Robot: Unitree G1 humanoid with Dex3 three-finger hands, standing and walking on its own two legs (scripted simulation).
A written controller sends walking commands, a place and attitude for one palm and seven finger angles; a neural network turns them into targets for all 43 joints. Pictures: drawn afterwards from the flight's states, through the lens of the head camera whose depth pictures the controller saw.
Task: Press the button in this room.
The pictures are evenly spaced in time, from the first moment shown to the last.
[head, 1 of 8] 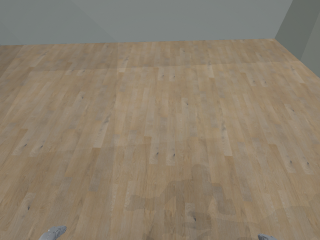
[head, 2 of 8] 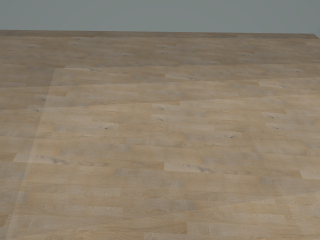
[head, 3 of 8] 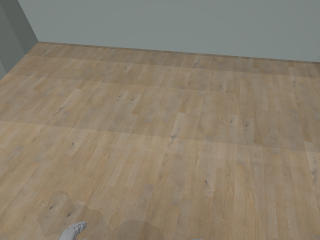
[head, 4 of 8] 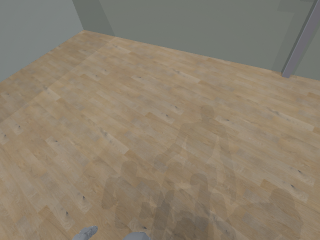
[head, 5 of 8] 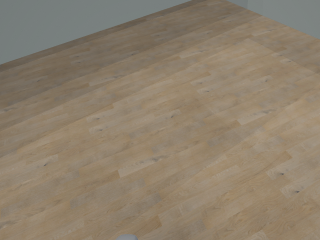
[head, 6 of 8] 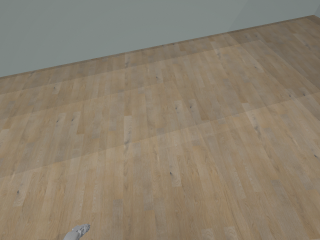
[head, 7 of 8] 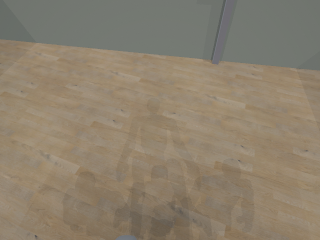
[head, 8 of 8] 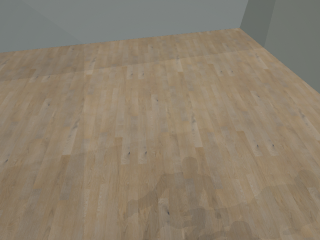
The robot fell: no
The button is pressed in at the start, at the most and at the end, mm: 0 0 0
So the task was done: no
